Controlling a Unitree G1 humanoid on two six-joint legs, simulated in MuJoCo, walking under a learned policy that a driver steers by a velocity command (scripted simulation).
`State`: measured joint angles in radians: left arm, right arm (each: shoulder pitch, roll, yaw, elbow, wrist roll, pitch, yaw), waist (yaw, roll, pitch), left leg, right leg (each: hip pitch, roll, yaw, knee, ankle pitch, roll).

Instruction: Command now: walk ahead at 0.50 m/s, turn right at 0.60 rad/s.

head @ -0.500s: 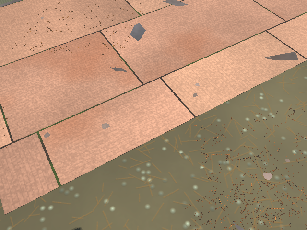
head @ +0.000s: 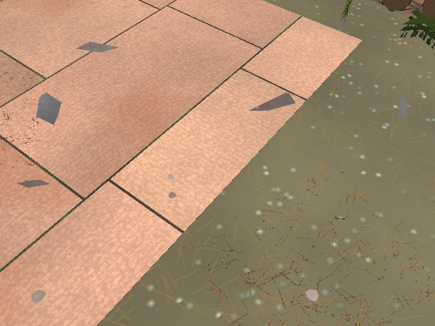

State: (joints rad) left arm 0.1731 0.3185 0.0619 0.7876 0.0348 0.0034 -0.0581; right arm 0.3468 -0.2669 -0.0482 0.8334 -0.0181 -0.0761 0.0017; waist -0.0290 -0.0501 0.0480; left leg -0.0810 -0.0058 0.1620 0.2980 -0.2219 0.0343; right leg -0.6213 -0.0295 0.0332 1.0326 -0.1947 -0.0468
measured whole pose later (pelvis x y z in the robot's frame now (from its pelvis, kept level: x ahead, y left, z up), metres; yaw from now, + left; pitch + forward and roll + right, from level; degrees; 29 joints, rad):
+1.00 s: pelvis +0.40 -0.07 -0.01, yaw -36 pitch -1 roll -1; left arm 0.19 0.34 0.08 0.76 0.01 0.07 -0.02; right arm 0.18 -0.27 -0.02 0.71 -0.02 0.02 -0.04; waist 0.00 -0.03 0.10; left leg -0.29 0.03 0.10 0.44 -0.14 0.05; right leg -0.46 0.08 0.07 1.13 -0.44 0.03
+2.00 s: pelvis +0.37 -0.07 +0.00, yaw -40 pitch -2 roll +0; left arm 0.24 0.21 0.01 1.14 0.01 0.01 0.03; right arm 0.27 -0.20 0.00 1.04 -0.01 0.01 -0.03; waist 0.00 0.01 0.03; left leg -0.13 -0.01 0.01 0.39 -0.23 0.02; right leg -0.17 0.04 0.04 0.36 -0.16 -0.02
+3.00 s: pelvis +0.63 -0.27 -0.01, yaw -42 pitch +0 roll +0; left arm 0.29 0.19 0.04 1.06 0.03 -0.06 0.02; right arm 0.20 -0.20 -0.04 1.01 -0.01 -0.08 -0.01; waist 0.01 -0.02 0.09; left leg -0.28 -0.06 0.12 0.43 -0.15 0.11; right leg -0.40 0.01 0.02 1.17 -0.37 -0.05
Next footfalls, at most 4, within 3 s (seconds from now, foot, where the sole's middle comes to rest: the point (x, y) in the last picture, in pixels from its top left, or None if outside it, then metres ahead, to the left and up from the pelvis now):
0.22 right None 0.28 -0.12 -0.78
0.76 left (232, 306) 0.54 -0.06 -0.78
1.20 right None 0.35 -0.19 -0.78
1.52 left None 0.47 -0.01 -0.78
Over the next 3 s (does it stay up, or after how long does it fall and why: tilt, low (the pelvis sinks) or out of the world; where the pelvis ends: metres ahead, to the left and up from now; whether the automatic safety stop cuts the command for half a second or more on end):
stays up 0.63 -0.27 -0.01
